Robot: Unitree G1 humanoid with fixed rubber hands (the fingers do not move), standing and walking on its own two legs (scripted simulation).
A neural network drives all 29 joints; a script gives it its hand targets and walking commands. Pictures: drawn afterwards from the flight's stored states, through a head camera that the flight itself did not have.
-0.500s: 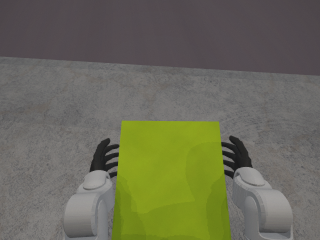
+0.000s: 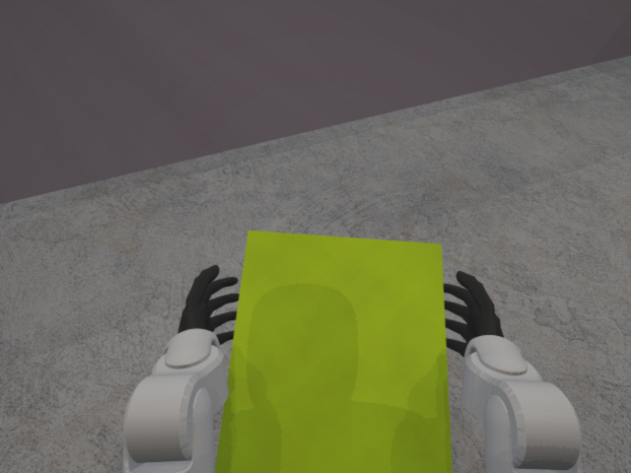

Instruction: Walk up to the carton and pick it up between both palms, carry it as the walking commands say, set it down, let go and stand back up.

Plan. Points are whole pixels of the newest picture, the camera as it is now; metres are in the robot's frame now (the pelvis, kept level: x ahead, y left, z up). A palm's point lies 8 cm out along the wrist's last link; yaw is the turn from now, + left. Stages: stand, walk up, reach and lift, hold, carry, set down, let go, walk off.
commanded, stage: carry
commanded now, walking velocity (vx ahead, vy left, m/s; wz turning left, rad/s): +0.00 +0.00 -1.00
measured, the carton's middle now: (332, 359) +0.28 +0.00 +0.00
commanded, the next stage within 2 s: none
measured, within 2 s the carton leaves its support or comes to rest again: neither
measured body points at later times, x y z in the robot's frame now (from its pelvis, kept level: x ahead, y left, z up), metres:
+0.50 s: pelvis -0.01 -0.01 +0.02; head +0.00 +0.02 +0.46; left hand +0.29 +0.02 +0.10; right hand +0.16 -0.25 +0.11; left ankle +0.03 +0.09 -0.72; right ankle -0.05 -0.12 -0.65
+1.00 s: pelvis -0.08 -0.05 +0.00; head -0.04 -0.06 +0.44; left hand +0.20 -0.18 +0.07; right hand -0.03 -0.35 +0.09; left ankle +0.02 +0.01 -0.71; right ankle -0.11 -0.15 -0.72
